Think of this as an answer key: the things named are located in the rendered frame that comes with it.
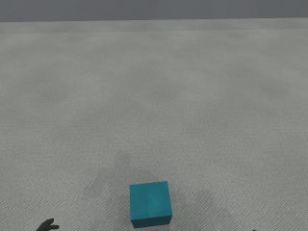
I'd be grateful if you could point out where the robot left hand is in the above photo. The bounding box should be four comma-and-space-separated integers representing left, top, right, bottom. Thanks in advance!
36, 218, 60, 231

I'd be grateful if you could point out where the carton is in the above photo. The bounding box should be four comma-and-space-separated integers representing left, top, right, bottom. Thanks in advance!
129, 181, 173, 229

